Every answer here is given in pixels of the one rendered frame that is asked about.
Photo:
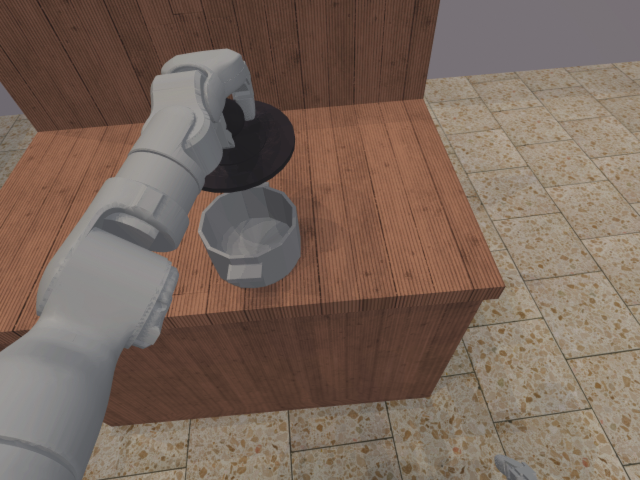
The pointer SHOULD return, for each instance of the knob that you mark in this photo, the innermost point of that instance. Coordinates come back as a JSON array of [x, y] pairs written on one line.
[[234, 117]]

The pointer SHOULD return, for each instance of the table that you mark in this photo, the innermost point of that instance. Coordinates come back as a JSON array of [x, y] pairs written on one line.
[[393, 265]]

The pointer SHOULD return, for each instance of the left robot hand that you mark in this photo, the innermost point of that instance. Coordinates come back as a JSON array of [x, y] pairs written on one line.
[[235, 76]]

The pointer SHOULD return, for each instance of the robot left forearm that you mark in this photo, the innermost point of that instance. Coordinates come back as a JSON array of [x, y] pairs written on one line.
[[148, 201]]

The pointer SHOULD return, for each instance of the lid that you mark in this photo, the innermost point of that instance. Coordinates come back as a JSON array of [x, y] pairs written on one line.
[[262, 149]]

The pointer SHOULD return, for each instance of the robot left upper arm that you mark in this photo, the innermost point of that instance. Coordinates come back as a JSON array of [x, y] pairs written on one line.
[[55, 381]]

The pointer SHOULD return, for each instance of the right robot hand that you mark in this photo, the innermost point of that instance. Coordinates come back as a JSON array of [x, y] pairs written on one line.
[[514, 470]]

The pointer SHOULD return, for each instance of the pot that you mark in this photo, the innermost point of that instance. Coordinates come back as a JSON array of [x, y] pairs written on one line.
[[252, 236]]

